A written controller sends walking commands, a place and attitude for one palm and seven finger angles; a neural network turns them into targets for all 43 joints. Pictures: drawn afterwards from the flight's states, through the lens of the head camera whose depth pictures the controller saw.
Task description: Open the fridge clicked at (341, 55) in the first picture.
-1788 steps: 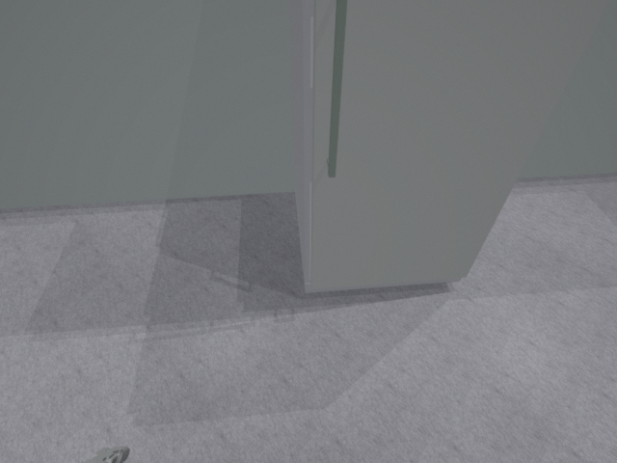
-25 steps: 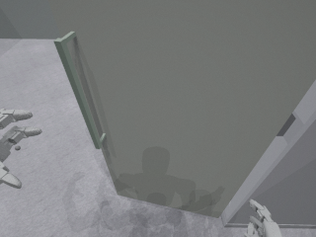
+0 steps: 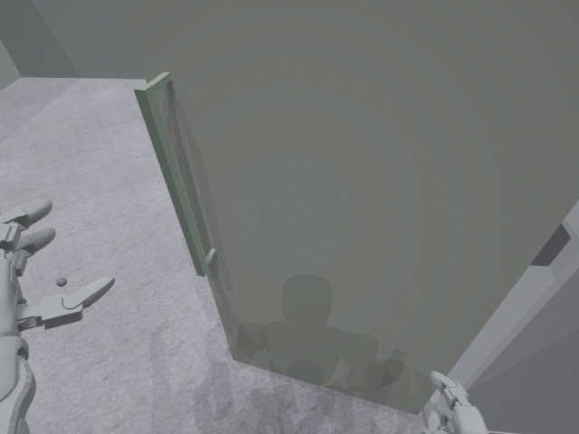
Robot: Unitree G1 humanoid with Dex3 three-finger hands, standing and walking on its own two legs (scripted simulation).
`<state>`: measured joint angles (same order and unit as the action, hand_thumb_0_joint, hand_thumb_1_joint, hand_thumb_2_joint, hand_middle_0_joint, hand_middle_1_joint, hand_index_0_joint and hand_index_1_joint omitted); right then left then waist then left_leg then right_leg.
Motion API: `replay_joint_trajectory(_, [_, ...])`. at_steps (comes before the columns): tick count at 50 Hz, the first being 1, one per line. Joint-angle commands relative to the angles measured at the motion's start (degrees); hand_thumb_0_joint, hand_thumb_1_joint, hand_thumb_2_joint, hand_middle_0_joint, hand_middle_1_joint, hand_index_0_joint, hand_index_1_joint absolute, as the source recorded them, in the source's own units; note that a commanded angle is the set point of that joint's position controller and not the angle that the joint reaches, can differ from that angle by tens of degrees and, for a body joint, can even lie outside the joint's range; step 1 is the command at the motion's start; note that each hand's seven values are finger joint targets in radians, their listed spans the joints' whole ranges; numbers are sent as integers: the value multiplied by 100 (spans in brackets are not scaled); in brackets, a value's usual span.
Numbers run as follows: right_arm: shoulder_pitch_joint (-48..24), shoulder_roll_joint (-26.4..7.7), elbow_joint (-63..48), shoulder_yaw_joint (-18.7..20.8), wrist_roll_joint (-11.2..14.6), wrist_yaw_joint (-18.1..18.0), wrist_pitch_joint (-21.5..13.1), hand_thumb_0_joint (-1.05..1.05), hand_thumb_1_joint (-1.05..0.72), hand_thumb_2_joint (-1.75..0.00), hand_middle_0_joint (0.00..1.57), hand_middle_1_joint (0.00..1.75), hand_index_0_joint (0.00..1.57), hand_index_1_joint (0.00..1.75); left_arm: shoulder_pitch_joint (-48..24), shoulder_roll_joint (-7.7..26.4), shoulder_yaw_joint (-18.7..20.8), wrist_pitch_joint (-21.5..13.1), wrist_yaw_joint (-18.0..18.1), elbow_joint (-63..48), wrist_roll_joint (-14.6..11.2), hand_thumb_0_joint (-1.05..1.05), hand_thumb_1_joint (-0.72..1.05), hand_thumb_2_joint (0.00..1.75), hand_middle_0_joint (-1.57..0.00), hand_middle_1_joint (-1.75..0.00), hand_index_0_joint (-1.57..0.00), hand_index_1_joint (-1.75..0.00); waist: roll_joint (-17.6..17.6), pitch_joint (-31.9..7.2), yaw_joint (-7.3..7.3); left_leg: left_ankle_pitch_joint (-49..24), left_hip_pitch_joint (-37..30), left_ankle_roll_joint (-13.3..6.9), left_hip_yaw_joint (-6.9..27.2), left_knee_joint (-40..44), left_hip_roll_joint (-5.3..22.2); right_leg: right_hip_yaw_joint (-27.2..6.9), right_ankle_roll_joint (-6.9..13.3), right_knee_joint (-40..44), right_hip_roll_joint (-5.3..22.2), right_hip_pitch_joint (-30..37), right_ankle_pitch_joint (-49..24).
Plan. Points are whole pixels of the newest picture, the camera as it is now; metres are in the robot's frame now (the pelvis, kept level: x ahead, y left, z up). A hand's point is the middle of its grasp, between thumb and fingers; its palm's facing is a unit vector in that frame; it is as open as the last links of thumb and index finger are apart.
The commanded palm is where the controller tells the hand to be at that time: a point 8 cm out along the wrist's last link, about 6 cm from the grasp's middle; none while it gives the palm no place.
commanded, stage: draw the hand back to the body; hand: left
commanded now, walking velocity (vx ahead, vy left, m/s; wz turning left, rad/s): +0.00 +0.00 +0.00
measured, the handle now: (186, 193) +0.45 +0.24 +0.09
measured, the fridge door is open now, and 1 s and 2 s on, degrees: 78 78 78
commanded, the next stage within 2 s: step back with the hand held close in 0.66 s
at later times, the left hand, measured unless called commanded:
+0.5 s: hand (82, 309) +0.19 +0.25 +0.16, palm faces +0.49 -0.78 -0.40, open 7.6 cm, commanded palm +0.14 +0.28 +0.17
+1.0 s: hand (96, 299) +0.21 +0.25 +0.15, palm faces +0.39 -0.81 -0.43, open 7.4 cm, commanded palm +0.14 +0.29 +0.18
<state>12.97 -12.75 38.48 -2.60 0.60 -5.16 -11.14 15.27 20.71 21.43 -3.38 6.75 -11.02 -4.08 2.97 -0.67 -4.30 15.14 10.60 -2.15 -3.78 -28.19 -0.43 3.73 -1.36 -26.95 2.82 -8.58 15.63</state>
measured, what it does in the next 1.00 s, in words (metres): stands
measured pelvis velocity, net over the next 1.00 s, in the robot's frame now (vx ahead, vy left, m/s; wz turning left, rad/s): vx -0.01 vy -0.01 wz -0.02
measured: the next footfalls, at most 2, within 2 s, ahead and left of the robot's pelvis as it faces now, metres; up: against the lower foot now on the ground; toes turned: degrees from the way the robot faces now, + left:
right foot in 1.84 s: -0.16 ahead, -0.12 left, +0.00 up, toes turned +2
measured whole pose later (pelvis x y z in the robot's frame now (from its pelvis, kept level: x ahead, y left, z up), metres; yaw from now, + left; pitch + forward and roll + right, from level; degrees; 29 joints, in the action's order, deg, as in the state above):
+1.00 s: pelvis -0.01 -0.01 +0.00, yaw -1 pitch -1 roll -1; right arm 10.1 -13.7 34.4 -0.3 0.5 -5.0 -4.3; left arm 26.6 20.7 21.0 -9.0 6.9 -23.3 -2.5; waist 1.5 2.5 -1.1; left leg 14.6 13.8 -1.4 -4.0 -29.2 1.2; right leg 3.4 -0.6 -26.7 1.2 -11.6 14.3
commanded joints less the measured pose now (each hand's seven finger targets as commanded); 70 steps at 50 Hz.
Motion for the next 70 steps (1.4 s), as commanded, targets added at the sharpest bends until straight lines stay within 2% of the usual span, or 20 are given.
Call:
replay_joint_trajectory(1, [-740,-797,-939,360,-10,-20,-275,0,-90,-90,20,30,20,30,-430,1165,472,-368,68,-1443,5,0,43,67,-22,-58,-22,-58,-67,-471,23,-1197,-341,128,475,661,297,-77,253,337,-115,-4,-890])
replay_joint_trajectory(6, [-782,-728,-1005,395,-20,9,-224,0,-90,-90,20,30,20,30,149,1302,686,-411,61,-1947,-7,0,61,76,-21,-47,-21,-47,-133,-631,-45,-1629,-413,90,351,535,263,-99,229,350,-93,202,-1334])
replay_joint_trajectory(10, [-812,-633,-1031,375,-23,-10,-232,0,-90,-90,20,30,20,30,383,1159,566,-434,73,-2276,-2,0,75,83,-21,-38,-21,-38,324,-391,-19,-1585,-419,100,292,523,248,-108,227,417,-70,143,-1338])
replay_joint_trajectory(14, [-815,-648,-1049,379,-24,-27,-250,0,-90,-90,20,30,20,30,570,1116,511,-456,72,-2453,16,0,90,90,-20,-30,-20,-30,218,-244,-22,-1371,-387,76,275,527,245,-110,218,477,-74,49,-1217])
replay_joint_trajectory(19, [-778,-659,-1017,398,-13,-93,-166,0,-90,-90,20,30,20,30,528,1111,561,-421,76,-2078,-4,0,90,90,-20,-30,-20,-30,-263,-83,20,-1041,-341,15,227,523,245,-135,177,569,-63,-139,-969])
replay_joint_trajectory(24, [-839,-638,-1023,383,-20,-116,-175,0,-90,-90,20,30,20,30,321,1137,508,-449,72,-2200,4,0,90,90,-20,-30,-20,-30,29,-219,16,-867,-441,-12,209,511,204,-188,169,626,-20,-127,-786])
replay_joint_trajectory(34, [-903,-587,-997,360,-38,-142,-251,0,-90,-90,20,30,20,30,422,1169,566,-447,68,-2125,-12,0,90,90,-20,-30,-20,-30,-158,-90,-13,-888,-441,-36,183,481,204,-214,146,700,-14,-131,-842])
replay_joint_trajectory(38, [-895,-575,-981,371,-27,-143,-240,0,-90,-90,20,30,20,30,489,1067,495,-448,46,-2044,-23,0,90,90,-20,-30,-20,-30,-4,-47,0,-868,-437,-24,188,523,221,-203,155,688,-2,-95,-782])
replay_joint_trajectory(39, [-923,-591,-1017,349,-37,-116,-270,0,-90,-90,20,30,20,30,110,1034,342,-497,33,-2419,17,0,90,90,-20,-30,-20,-30,111,-214,8,-911,-518,-23,212,524,199,-197,164,655,-4,-77,-817])
replay_joint_trajectory(40, [-921,-655,-1164,342,6,-84,-104,0,-90,-90,20,30,20,30,-600,1621,1012,-772,117,-2612,15,0,90,90,-20,-30,-20,-30,-190,494,205,-489,6,-97,231,209,333,-963,134,1140,321,-615,-1007])
replay_joint_trajectory(41, [-815,-553,-999,337,-36,-66,2,0,-90,-90,20,30,20,30,26,1182,669,-809,77,-1995,61,0,90,90,-20,-30,-20,-30,-658,419,278,-334,50,-83,275,-34,286,-1055,173,1212,534,-658,-1004])
replay_joint_trajectory(42, [-872,-568,-1046,362,-38,-51,73,0,-90,-90,20,30,20,30,102,1253,712,-830,78,-2083,106,0,90,90,-20,-30,-20,-30,-792,385,235,-431,83,-76,290,-144,278,-1121,187,1176,649,-628,-1458])
replay_joint_trajectory(44, [-766,-578,-1131,381,-32,-1,238,0,-90,-90,20,30,20,30,592,971,477,-842,62,-1919,134,0,90,90,-20,-30,-20,-30,-932,1,273,-648,113,-34,273,-195,320,-979,257,888,764,-382,-1765])
replay_joint_trajectory(48, [-811,-647,-1381,429,-11,-4,442,0,-90,-90,20,30,20,30,1269,1141,733,-952,151,-2498,120,0,90,90,-20,-30,-20,-30,-105,-712,255,-1808,-39,-53,416,222,562,-541,168,196,474,54,-2129])
replay_joint_trajectory(53, [-858,-613,-1640,429,-15,-36,547,0,-90,-90,20,30,20,30,1515,1496,1135,-1061,240,-3324,101,0,90,90,-20,-30,-20,-30,238,-1153,217,-2707,157,-133,785,373,830,-364,100,-384,107,362,-2225])
replay_joint_trajectory(58, [-696,-652,-1630,452,-46,-41,447,0,-90,-90,20,30,20,30,1645,1370,1119,-1103,251,-3303,83,0,90,90,-20,-30,-20,-30,680,-933,239,-2213,651,-181,936,670,1037,-276,79,-711,-84,303,-1312])
replay_joint_trajectory(61, [-587,-726,-1556,467,-56,-17,342,0,-90,-90,20,30,20,30,1515,1216,1062,-1116,243,-3042,110,0,90,90,-20,-30,-20,-30,863,-586,271,-1072,1292,-295,1060,988,1258,-220,63,-923,-194,334,-421])
replay_joint_trajectory(66, [-546,-762,-1508,459,-21,-19,239,0,-90,-90,20,30,20,30,1195,1092,944,-1145,218,-2712,172,0,90,90,-20,-30,-20,-30,326,-209,364,1061,2303,-322,1147,1040,1106,-490,72,-742,-151,623,-857])
replay_joint_trajectory(67, [-552,-770,-1511,474,-32,-40,225,0,-90,-90,20,30,20,30,1057,1175,991,-1168,222,-2806,203,0,90,90,-20,-30,-20,-30,215,-293,364,1065,2270,-311,1149,974,1008,-559,83,-656,-121,672,-1083])
replay_joint_trajectory(70, [-542,-715,-1521,469,-24,-34,193,0,-90,-90,20,30,20,30,864,1091,845,-1197,210,-2773,226,0,90,90,-20,-30,-20,-30,-272,-211,381,1772,2257,-230,951,668,711,-886,142,-199,28,212,-338])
